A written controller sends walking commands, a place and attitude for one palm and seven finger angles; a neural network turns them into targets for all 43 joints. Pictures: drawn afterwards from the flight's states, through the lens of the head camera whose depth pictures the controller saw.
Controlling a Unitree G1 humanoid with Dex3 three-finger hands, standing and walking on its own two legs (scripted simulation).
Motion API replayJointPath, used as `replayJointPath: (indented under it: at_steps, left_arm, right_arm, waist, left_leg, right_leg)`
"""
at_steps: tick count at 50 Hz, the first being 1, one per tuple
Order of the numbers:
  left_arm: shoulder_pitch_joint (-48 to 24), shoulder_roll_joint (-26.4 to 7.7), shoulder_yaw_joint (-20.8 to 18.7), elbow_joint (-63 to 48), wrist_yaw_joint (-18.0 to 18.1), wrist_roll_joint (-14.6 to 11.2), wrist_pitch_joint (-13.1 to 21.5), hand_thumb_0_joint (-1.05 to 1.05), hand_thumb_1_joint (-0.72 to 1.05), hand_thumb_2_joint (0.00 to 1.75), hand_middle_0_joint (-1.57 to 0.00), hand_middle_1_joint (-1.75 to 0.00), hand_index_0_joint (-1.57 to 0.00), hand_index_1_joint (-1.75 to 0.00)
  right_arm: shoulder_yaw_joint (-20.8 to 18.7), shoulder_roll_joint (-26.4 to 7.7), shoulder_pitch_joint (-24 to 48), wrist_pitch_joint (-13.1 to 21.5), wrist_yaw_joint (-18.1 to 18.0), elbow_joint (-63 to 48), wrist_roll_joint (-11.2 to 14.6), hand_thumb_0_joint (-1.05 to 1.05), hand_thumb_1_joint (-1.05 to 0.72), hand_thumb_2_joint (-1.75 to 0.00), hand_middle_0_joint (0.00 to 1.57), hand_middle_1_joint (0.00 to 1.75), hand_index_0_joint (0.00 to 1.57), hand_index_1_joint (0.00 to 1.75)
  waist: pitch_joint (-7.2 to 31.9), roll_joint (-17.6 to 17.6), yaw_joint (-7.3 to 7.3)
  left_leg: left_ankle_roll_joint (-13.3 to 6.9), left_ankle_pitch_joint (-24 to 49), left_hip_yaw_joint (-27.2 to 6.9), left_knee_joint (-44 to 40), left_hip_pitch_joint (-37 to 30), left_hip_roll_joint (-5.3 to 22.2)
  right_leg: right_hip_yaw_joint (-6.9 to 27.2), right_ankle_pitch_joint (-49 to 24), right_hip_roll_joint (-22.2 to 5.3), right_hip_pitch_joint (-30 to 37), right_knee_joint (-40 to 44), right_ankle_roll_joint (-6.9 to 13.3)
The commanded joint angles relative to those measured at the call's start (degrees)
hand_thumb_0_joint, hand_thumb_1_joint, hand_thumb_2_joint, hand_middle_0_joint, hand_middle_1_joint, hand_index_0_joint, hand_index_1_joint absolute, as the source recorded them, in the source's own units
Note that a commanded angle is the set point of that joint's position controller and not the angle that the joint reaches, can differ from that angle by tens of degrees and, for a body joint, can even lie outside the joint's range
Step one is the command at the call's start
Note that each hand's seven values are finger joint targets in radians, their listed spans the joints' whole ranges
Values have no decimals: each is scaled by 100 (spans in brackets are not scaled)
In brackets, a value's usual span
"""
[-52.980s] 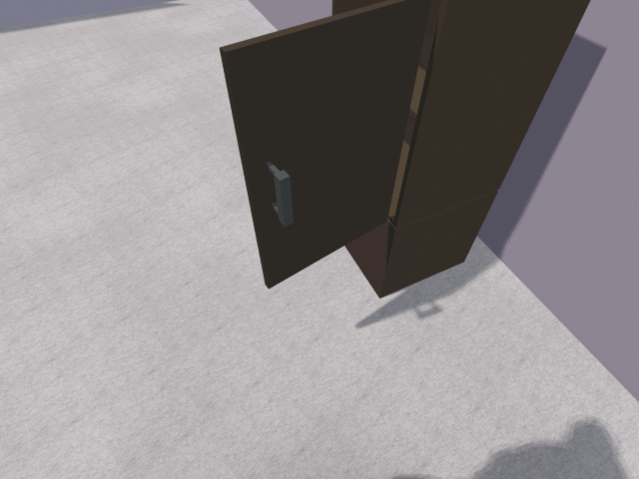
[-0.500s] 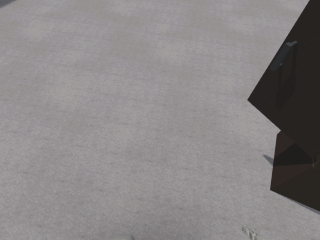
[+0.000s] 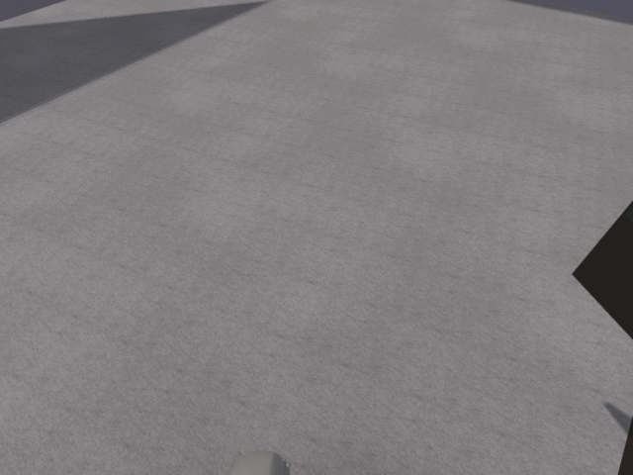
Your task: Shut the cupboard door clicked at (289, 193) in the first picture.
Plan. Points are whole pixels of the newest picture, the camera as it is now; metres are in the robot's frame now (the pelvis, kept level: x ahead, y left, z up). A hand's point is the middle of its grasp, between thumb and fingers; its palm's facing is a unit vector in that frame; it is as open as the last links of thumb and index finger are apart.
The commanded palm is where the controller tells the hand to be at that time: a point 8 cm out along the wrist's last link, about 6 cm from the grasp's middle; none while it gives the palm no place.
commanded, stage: walk to a spot facing it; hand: left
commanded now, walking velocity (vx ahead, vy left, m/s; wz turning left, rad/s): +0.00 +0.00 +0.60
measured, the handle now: out of the picture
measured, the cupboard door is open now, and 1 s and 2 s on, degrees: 57 57 57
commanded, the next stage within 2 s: turn to face it in 0.16 s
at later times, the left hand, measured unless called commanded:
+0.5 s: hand out of the picture +0.10 +0.26 -0.18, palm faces +0.21 -0.95 -0.22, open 7.4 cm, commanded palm none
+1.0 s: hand (172, 437) +0.21 +0.24 -0.18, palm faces -0.08 -0.98 -0.21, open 7.4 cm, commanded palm none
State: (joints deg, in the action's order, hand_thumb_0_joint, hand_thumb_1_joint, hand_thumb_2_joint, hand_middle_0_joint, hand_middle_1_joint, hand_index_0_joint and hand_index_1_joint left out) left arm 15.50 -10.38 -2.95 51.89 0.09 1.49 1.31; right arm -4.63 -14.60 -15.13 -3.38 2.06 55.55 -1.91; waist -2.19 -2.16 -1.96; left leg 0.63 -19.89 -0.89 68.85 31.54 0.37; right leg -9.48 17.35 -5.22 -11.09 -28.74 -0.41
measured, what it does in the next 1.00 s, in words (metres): walks ahead: left foot, then right foot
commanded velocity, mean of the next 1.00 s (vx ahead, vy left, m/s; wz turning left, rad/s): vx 0.01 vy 0.00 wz -0.32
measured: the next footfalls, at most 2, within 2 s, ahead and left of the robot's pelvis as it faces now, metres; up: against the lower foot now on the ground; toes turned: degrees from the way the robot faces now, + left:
left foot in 0.26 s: +0.17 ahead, +0.16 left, +0.00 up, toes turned +17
right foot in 0.68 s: +0.17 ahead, -0.06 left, +0.00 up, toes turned -3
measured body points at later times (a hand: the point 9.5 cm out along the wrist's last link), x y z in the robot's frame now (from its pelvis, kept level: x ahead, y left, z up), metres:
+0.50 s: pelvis +0.09 +0.06 +0.00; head +0.13 +0.08 +0.44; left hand +0.09 +0.31 -0.16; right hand +0.26 -0.14 -0.14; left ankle +0.13 +0.14 -0.74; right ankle +0.12 -0.10 -0.69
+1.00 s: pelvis +0.15 +0.06 +0.00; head +0.20 +0.06 +0.44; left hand +0.21 +0.30 -0.16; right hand +0.20 -0.21 -0.14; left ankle +0.16 +0.19 -0.71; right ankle +0.13 -0.06 -0.74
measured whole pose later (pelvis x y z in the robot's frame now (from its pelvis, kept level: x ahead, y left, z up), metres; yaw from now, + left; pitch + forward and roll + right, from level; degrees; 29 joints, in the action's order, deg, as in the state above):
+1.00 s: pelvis +0.15 +0.06 +0.00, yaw -8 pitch +2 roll +0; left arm 13.9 -10.5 -4.6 54.0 0.3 1.8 -2.4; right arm -3.1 -12.9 -8.3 -2.6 -1.6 53.1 -0.4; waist -5.1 1.3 1.2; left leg 3.2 -24.7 0.5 46.3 23.0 2.1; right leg 4.7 15.3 1.8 -15.8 -29.4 0.5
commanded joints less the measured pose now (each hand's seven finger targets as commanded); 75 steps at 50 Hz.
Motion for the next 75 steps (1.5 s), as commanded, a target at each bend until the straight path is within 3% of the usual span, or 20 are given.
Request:
replayJointPath:
  at_steps: [1, 8, 11, 13, 14, 21, 32, 34, 35, 36, 39, 50, 51, 53, 58, 69, 70, 71, 72, 75]
  left_arm:
    - [341, -848, -215, -162, 120, -14, 218, 0, 90, 90, -20, -30, -20, -30]
    - [593, -1145, -315, -20, 163, 27, 106, 0, 90, 90, -20, -30, -20, -30]
    - [365, -1279, -382, -103, 143, -16, 72, 0, 90, 90, -20, -30, -20, -30]
    - [328, -697, -227, -476, 64, -108, -11, 0, 90, 90, -20, -30, -20, -30]
    - [145, -766, -183, -557, 139, -71, -86, 0, 90, 90, -20, -30, -20, -30]
    - [626, -349, -47, 250, 84, -10, -283, 0, 90, 90, -20, -30, -20, -30]
    - [475, -382, -251, 7, -51, 31, -362, 0, 90, 90, -20, -30, -20, -30]
    - [625, -735, -332, -21, -34, 70, -268, 0, 90, 90, -20, -30, -20, -30]
    - [549, -1213, -400, -53, 9, 112, -193, 0, 90, 90, -20, -30, -20, -30]
    - [712, -1378, -413, -61, 44, 38, -193, 0, 90, 90, -20, -30, -20, -30]
    - [324, -1030, -424, -88, 177, 17, -181, 0, 90, 90, -20, -30, -20, -30]
    - [-345, -1181, -485, -249, 79, 4, -321, 0, 90, 90, -20, -30, -20, -30]
    - [-498, -1057, -455, -281, 66, -34, -343, 0, 90, 90, -20, -30, -20, -30]
    - [-403, -601, -326, -512, -12, -90, -373, 0, 90, 90, -20, -30, -20, -30]
    - [-621, -805, -394, -453, -190, -29, -484, 0, 90, 90, -20, -30, -20, -30]
    - [-556, -798, -281, -605, -246, -32, -354, 0, 90, 90, -20, -30, -20, -30]
    - [-105, -1109, -344, -470, -210, -2, -291, 0, 90, 90, -20, -30, -20, -30]
    - [223, -1806, -469, -387, -115, 57, -201, 0, 90, 90, -20, -30, -20, -30]
    - [422, -1990, -502, -311, -24, -24, -243, 0, 90, 90, -20, -30, -20, -30]
    - [-379, -1506, -414, -552, 75, -25, -281, 0, 90, 90, -20, -30, -20, -30]
  right_arm:
    - [-1, -85, 582, 170, 65, -616, 73, 0, -90, -90, 20, 30, 20, 30]
    - [131, 24, 1029, 205, 88, -852, 67, 0, -90, -90, 20, 30, 20, 30]
    - [0, -415, -37, 270, 57, -655, 29, 0, -90, -90, 20, 30, 20, 30]
    - [-277, -1609, -1112, 358, -104, -459, 5, 0, -90, -90, 20, 30, 20, 30]
    - [-198, -1555, -1122, 306, -190, -384, 92, 0, -90, -90, 20, 30, 20, 30]
    - [218, -466, 602, 441, -413, -582, 31, 0, -90, -90, 20, 30, 20, 30]
    - [-28, -609, 802, 201, -360, -466, 53, 0, -90, -90, 20, 30, 20, 30]
    - [-26, -392, 777, 196, -345, -542, 103, 0, -90, -90, 20, 30, 20, 30]
    - [29, -43, 713, 199, -325, -686, 132, 0, -90, -90, 20, 30, 20, 30]
    - [60, -103, 814, 143, -327, -781, 115, 0, -90, -90, 20, 30, 20, 30]
    - [51, -168, 973, 180, -368, -752, 110, 0, -90, -90, 20, 30, 20, 30]
    - [92, -163, 335, 265, -440, -653, 173, 0, -90, -90, 20, 30, 20, 30]
    - [71, -271, 35, 313, -439, -572, 174, 0, -90, -90, 20, 30, 20, 30]
    - [-68, -1219, -308, 388, -495, -596, 47, 0, -90, -90, 20, 30, 20, 30]
    - [71, -838, 461, 340, -507, -904, -27, 0, -90, -90, 20, 30, 20, 30]
    - [-121, -1076, 214, 276, -357, -744, 42, 0, -90, -90, 20, 30, 20, 30]
    - [-123, -964, 253, 276, -323, -794, 95, 0, -90, -90, 20, 30, 20, 30]
    - [9, -425, 361, 258, -287, -1039, 135, 0, -90, -90, 20, 30, 20, 30]
    - [47, -497, 674, 178, -346, -1175, 117, 0, -90, -90, 20, 30, 20, 30]
    - [43, -566, 730, 144, -378, -1049, 102, 0, -90, -90, 20, 30, 20, 30]
  waist:
    - [-261, 1135, 180]
    - [-39, 1365, 341]
    - [551, 851, -234]
    - [1555, -1762, -644]
    - [1758, -1089, -605]
    - [586, -410, 277]
    - [28, -350, 395]
    - [64, 696, 470]
    - [135, 1950, 436]
    - [229, 1600, 584]
    - [561, 1318, 422]
    - [540, 990, 131]
    - [606, 756, -21]
    - [687, -1768, -50]
    - [31, -835, 251]
    - [685, -823, 261]
    - [870, -179, 494]
    - [891, 1758, 659]
    - [773, 1824, 771]
    - [286, 1721, 402]
  left_leg:
    - [145, 342, 236, -341, 813, 264]
    - [-28, 129, 901, -2702, -28, 145]
    - [-191, 1022, 813, -3851, -2119, -48]
    - [-1315, 4153, -2483, -4439, -4101, 2271]
    - [-1542, 3923, -2247, -4594, -4013, 2505]
    - [-934, 1190, -476, -5359, -1766, 1610]
    - [-704, 571, 441, -4554, -1488, 1850]
    - [-220, 150, 1055, -3298, -1245, 1129]
    - [76, -1106, 1351, -2182, -380, 340]
    - [111, -1606, 737, -1116, -267, 164]
    - [180, -838, 32, -272, 549, 293]
    - [254, 235, 182, -3686, -1564, 71]
    - [253, 884, 125, -4505, -2351, 191]
    - [-621, 2275, -1980, -5305, -3097, 2513]
    - [-879, 2775, -563, -5050, -2099, 1989]
    - [-368, 2871, 734, -3719, -2398, 1823]
    - [-71, 2211, 960, -2888, -1819, 1547]
    - [300, -893, 1273, -1549, -136, 689]
    - [332, -1861, 595, -507, 301, 431]
    - [364, -818, 22, 46, 684, 651]
  right_leg:
    - [240, -2302, -1297, 751, 1399, 418]
    - [-414, -4139, -1573, 1295, 421, 402]
    - [-667, -3454, -1489, 444, -1230, 151]
    - [-149, 2241, -78, -2222, -4149, -365]
    - [684, 2099, -169, -2242, -4514, -192]
    - [956, 627, -107, -1203, -2798, -110]
    - [489, -349, 378, -552, -750, -55]
    - [1668, -1400, -150, -355, 424, 276]
    - [3145, -2533, -1252, 81, 975, 849]
    - [3484, -2807, -1691, -14, 1239, 1367]
    - [3046, -3606, -1118, 996, 673, 1374]
    - [2786, -2817, -459, -150, 170, 864]
    - [2548, -2135, -152, -690, -121, 585]
    - [1176, 1799, 926, -2134, -2243, -66]
    - [1140, 1071, 409, -2049, -3781, -240]
    - [328, -455, 597, -150, -70, -22]
    - [772, -1326, 250, 774, 621, 114]
    - [2762, -3105, -1212, 1757, 896, 688]
    - [3302, -4152, -1799, 1307, 759, 1272]
    - [2801, -2983, -1101, 778, 853, 1220]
